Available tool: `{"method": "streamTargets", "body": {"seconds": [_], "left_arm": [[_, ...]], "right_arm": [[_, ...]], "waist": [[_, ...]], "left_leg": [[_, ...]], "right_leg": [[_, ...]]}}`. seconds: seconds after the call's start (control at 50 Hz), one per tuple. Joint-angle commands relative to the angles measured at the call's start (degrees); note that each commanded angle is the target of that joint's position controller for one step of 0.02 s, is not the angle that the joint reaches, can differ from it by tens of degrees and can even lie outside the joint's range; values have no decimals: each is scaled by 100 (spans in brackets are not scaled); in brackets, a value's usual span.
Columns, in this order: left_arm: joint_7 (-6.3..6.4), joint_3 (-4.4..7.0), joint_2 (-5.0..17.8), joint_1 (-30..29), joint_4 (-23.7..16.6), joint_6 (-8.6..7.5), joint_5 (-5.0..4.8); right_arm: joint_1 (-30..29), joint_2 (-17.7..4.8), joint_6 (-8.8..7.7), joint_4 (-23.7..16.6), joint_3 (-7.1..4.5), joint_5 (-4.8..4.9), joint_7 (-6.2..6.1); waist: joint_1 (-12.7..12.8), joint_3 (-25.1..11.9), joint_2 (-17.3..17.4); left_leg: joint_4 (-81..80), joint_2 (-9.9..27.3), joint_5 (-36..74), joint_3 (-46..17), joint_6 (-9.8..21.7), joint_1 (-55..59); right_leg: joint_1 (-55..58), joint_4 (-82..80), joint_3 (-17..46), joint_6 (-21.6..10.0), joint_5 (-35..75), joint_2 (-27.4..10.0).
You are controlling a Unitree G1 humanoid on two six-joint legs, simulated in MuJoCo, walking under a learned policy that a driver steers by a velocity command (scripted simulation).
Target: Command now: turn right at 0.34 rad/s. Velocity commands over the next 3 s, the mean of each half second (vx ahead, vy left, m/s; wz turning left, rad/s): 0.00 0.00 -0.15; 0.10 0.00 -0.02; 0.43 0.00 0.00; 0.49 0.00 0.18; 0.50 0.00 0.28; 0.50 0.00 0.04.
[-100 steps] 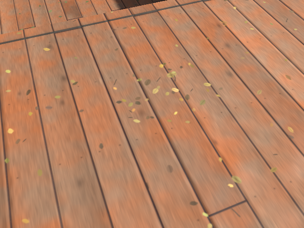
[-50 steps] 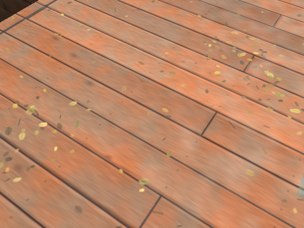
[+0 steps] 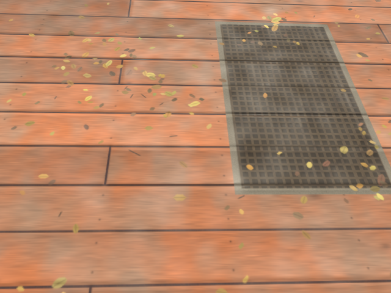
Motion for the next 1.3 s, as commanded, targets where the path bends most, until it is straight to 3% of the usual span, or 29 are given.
{"method": "streamTargets", "body": {"seconds": [0.02,0.12,0.16,0.18,0.22,0.24,0.26,0.28,0.3,0.34,0.38,0.54,0.74,0.78,0.8,0.84,0.86,0.9,0.94,0.96,0.98,1.0,1.02,1.04,1.08,1.12,1.16,1.22,1.3], "left_arm": [[27,171,429,236,-227,1,-16],[-16,-64,-12,-169,-353,-39,20],[-35,-36,103,-92,-279,-46,-20],[-45,-22,111,84,-182,-50,-18],[-44,-16,225,261,-91,-61,49],[10,30,556,354,-157,-53,90],[13,11,627,-2,-123,-43,181],[-59,-73,199,-166,-198,-84,180],[-100,-120,53,-144,-144,-125,223],[-118,-116,157,-85,-81,-198,213],[-104,-152,97,12,-22,-247,182],[-86,-194,-9,26,88,-264,155],[-77,-184,-73,131,440,-276,127],[-46,-139,25,295,568,-235,88],[-38,-86,178,394,593,-210,56],[-37,-20,433,668,662,-242,17],[-30,-6,479,776,711,-303,-14],[-26,-28,381,687,733,-424,-46],[-36,-57,301,91,596,-407,-124],[-36,-92,155,-110,528,-401,-80],[-39,-210,-257,-356,359,-441,-9],[9,-178,-174,-397,68,-558,-50],[3,-93,134,-159,169,-645,-142],[-61,-83,149,45,301,-710,-186],[-119,-60,111,-47,391,-772,-105],[-225,-62,-18,-138,394,-763,-45],[-290,-114,-214,-298,338,-730,-18],[-335,-223,-429,-962,90,-744,-43],[-428,-253,-371,-1596,-117,-799,-98]], "right_arm": [[-333,-744,-37,-447,-124,68,-67],[-154,-848,68,-367,-137,58,-65],[2,-963,107,-309,-155,113,-39],[-24,-947,117,-296,-133,157,-29],[261,-746,49,-174,-38,198,-2],[374,-554,-41,-200,45,18,46],[554,-247,-122,-223,139,-80,85],[216,-456,-116,-204,122,-112,59],[12,-576,-104,-199,88,-78,57],[15,-607,-41,-147,79,-39,16],[118,-593,-24,-91,86,-14,-3],[291,-561,-25,196,90,13,-71],[421,-595,2,497,88,39,-158],[529,-530,22,600,97,66,-174],[465,-502,9,583,98,99,-178],[136,-412,-109,378,115,168,-159],[-2,-395,-207,285,116,215,-131],[98,-412,-391,259,97,293,-19],[854,-386,-524,603,75,297,103],[1425,-470,-536,914,11,214,127],[2106,-868,-557,1072,-101,149,122],[2443,-1513,-597,1062,-238,122,199],[2046,-1084,-624,920,-102,89,194],[1727,-778,-627,806,-23,115,162],[1470,-672,-574,726,25,113,152],[1636,-396,-499,778,128,70,151],[1823,-450,-439,829,128,99,105],[1812,-606,-364,808,118,86,-2],[2060,-744,-354,894,89,134,-55]], "waist": [[126,-372,978],[-115,-638,1406],[-167,-643,1468],[-58,-624,1395],[14,-604,1093],[-106,-869,352],[-471,-887,-720],[-209,-794,-524],[-124,-615,-395],[-76,-329,-409],[-98,-211,-339],[-85,-240,71],[-88,-295,190],[-43,-336,13],[50,-138,-179],[241,413,-710],[284,630,-856],[148,658,-942],[-333,351,-618],[-550,120,-340],[-763,-79,729],[-764,-100,2121],[-528,115,1406],[-355,377,1072],[-282,428,770],[-281,237,936],[-319,145,847],[-423,322,724],[-537,582,839]], "left_leg": [[-817,1396,2378,-1176,1165,695],[-692,1277,2587,-748,1167,902],[-610,1333,2548,-846,1182,865],[-509,1297,2463,-822,1113,772],[-391,1147,1884,-734,633,264],[55,842,1100,-407,198,-161],[-64,419,-89,94,-168,-147],[-119,424,-24,105,-367,262],[-112,381,245,148,-417,300],[-67,372,480,166,-403,269],[-119,404,582,133,-377,292],[-175,440,765,138,-451,407],[-163,458,907,152,-454,518],[121,194,-244,465,-416,364],[457,49,-856,629,-359,-2],[1214,-22,-1260,617,-180,-924],[1505,106,-1361,382,-25,-1137],[1508,334,-1663,114,292,-1355],[134,207,-647,362,496,143],[-71,78,35,334,410,1207],[-814,996,-742,-1109,650,1864],[-1701,2202,-1139,-3595,1445,2357],[-1780,2392,-1344,-3821,1628,2228],[-1699,2144,-1196,-3159,1441,2172],[-1782,1773,-380,-2212,1112,2198],[-1800,1392,1132,-1335,904,2094],[-1796,1258,2105,-858,924,2084],[-2000,1084,2233,-426,881,1627],[-2205,1217,1927,-297,926,1425]], "right_leg": [[-505,819,-27,272,190,-247],[534,-1475,-636,315,201,-640],[960,-2305,-843,270,550,-606],[1296,-3007,-922,187,1087,-573],[2329,-4234,-673,-121,2406,-717],[2969,-3996,119,-347,3781,-1448],[2477,-3662,401,-841,3764,-1847],[1973,-3745,348,-977,2784,-1677],[1838,-3783,212,-805,2189,-1433],[1617,-3807,105,-616,2042,-1258],[1519,-3753,64,-569,2177,-1214],[1578,-3628,-17,-584,2486,-1097],[1618,-3538,-205,-538,2715,-949],[1622,-3703,-161,-661,1128,-897],[1510,-3938,123,-836,-189,-1034],[1367,-4682,1292,-1334,-1832,-1756],[1236,-4879,1791,-1532,-1900,-2049],[1457,-4844,1939,-1623,-1317,-2276],[939,-4474,1079,-1276,-485,-1857],[427,-3884,502,-1023,102,-1448],[-245,-2224,-452,-559,519,-775],[-1368,-603,-751,-299,-277,-255],[-1830,286,-270,-360,-436,-582],[-2052,559,-220,-466,155,-826],[-2238,397,-445,-555,1094,-1154],[-1850,91,-698,-497,1618,-1233],[-1792,-267,-923,-355,1907,-1195],[-1439,-1487,-1114,-209,2567,-1078],[-856,-2593,-1222,-250,3185,-880]]}}
Next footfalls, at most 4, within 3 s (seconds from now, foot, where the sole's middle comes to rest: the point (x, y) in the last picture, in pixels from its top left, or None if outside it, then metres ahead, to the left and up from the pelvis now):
0.22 right None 0.02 -0.15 -0.78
1.44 right None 0.43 -0.14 -0.78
1.98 left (164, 220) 0.73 0.10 -0.78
2.50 right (202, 150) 1.06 -0.04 -0.78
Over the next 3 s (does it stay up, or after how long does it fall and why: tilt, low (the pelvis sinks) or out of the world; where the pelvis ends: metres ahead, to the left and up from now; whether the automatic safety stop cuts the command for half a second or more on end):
stays up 1.13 0.09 -0.01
